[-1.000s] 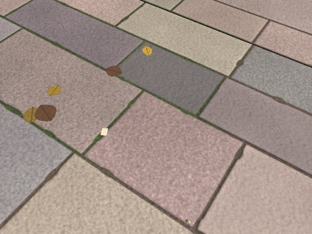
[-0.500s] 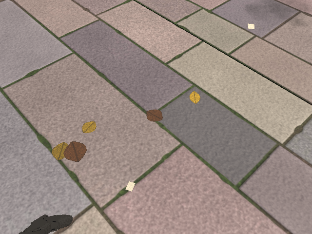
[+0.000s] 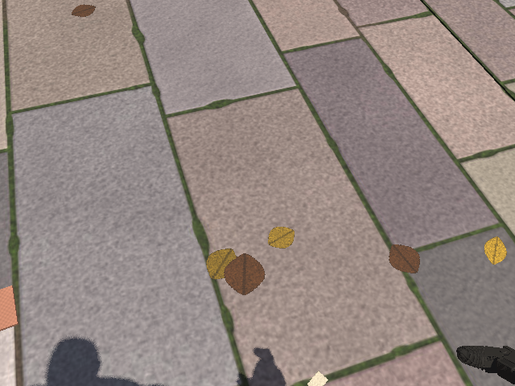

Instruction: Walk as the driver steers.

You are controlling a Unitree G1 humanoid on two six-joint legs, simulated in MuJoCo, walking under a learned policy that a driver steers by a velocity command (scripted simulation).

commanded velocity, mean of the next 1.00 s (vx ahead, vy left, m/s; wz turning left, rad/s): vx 0.22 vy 0.00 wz -0.29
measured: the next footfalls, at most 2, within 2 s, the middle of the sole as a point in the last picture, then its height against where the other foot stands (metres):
right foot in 0.46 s outside the picture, level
left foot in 0.90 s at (233, 375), level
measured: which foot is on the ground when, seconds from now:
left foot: down 0.00-0.48, up 0.50-0.88, down 0.90-1.00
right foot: up 0.00-0.44, down 0.46-0.90, up 0.92-1.00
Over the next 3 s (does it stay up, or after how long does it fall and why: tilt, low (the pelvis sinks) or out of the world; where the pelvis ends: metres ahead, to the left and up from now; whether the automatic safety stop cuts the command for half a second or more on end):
stays up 0.78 -0.68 0.02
